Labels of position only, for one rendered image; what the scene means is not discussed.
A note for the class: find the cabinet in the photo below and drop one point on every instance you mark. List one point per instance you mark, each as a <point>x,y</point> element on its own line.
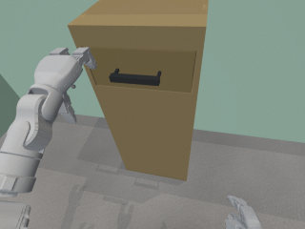
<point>152,129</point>

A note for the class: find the left robot upper arm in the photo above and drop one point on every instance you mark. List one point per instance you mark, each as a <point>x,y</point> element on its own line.
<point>14,215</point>

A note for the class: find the robot right hand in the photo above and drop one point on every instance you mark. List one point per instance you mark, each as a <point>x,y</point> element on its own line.
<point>248,217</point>

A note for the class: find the handle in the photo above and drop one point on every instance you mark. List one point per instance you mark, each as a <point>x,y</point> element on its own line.
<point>138,79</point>

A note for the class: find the robot left hand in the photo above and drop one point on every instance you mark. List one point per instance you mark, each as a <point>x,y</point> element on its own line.
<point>60,70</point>

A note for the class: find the robot left forearm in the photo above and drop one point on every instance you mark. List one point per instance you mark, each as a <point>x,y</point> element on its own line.
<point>26,140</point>

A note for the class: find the drawer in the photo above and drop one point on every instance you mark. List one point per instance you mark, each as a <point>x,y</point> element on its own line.
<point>176,67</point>

